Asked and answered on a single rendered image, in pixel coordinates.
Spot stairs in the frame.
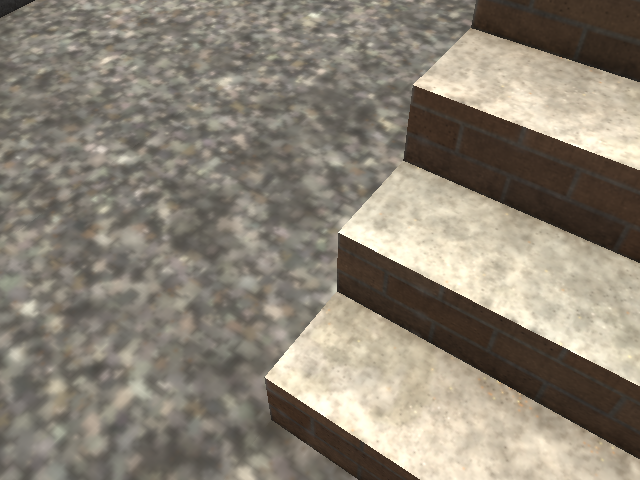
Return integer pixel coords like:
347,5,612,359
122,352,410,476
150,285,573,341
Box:
264,0,640,480

